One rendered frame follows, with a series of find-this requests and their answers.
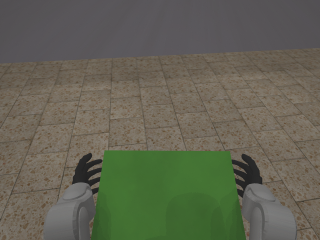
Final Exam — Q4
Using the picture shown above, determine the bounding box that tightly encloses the carton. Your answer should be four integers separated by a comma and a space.
91, 150, 246, 240

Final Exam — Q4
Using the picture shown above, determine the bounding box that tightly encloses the left robot forearm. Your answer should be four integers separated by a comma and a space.
43, 182, 96, 240

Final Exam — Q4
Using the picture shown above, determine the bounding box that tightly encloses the left robot hand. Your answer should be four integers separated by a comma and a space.
72, 153, 103, 195

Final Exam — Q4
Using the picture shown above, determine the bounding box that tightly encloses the right robot forearm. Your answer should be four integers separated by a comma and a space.
241, 183, 297, 240

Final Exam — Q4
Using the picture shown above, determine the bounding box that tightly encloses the right robot hand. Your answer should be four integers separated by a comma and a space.
231, 154, 263, 198

